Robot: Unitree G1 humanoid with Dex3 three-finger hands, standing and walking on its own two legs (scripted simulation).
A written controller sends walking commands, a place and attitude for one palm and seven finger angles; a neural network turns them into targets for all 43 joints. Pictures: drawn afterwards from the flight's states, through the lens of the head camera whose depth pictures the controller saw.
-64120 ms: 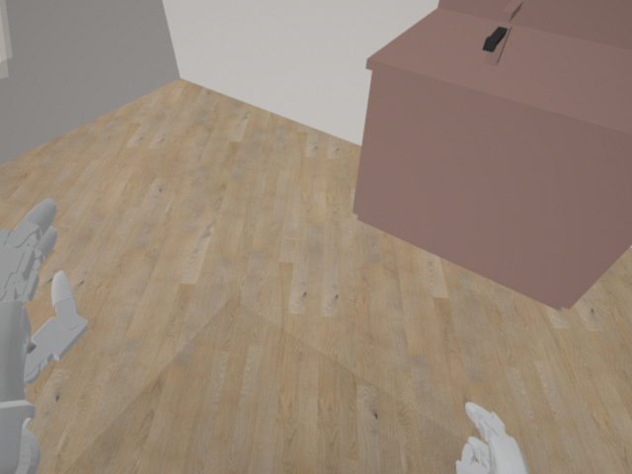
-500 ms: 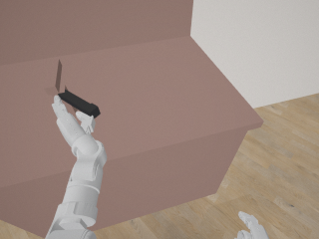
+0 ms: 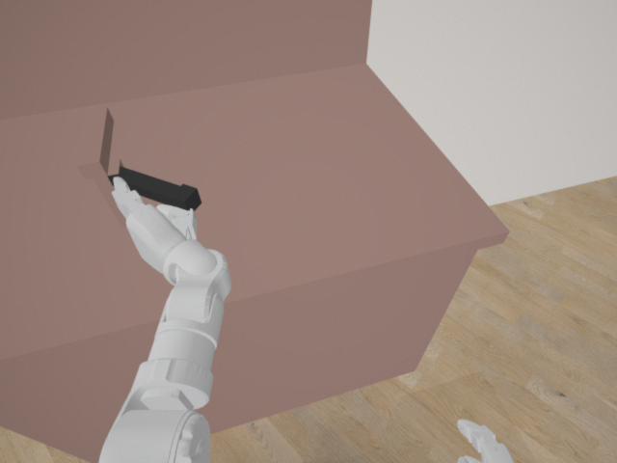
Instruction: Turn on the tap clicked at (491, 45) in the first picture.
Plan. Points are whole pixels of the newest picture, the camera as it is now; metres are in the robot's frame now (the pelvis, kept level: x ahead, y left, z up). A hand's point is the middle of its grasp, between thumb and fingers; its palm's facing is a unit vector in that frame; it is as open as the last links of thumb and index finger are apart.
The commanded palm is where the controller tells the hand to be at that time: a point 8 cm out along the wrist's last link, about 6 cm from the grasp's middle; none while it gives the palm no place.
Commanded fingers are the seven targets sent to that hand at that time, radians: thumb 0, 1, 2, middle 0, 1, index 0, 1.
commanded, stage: push the lever round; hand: left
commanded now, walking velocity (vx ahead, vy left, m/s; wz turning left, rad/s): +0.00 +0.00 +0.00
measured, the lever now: (186, 199) +0.43 +0.19 +0.12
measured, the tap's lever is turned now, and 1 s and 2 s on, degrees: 50 79 79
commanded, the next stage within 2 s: lift the hand up off the lever in 0.80 s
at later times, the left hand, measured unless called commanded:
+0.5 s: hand (209, 199) +0.44 +0.16 +0.11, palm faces +0.81 -0.57 -0.14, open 8.0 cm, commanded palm +0.40 +0.18 +0.11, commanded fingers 0.00 0.90 0.90 -0.15 -0.15 -0.15 -0.15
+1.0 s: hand (215, 184) +0.47 +0.15 +0.11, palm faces +0.81 -0.57 -0.13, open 7.9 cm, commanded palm +0.41 +0.18 +0.11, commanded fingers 0.00 0.90 0.90 -0.15 -0.15 -0.15 -0.15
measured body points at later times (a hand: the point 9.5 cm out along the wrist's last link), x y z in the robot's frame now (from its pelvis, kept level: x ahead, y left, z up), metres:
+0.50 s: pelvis -0.01 -0.01 -0.01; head +0.03 -0.03 +0.44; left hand +0.40 +0.18 +0.12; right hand +0.10 -0.26 -0.14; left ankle +0.02 +0.12 -0.72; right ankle +0.01 -0.05 -0.72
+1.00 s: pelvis +0.00 -0.02 -0.01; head +0.05 -0.04 +0.44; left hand +0.43 +0.18 +0.12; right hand +0.07 -0.27 -0.15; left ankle +0.02 +0.12 -0.72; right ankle +0.01 -0.05 -0.72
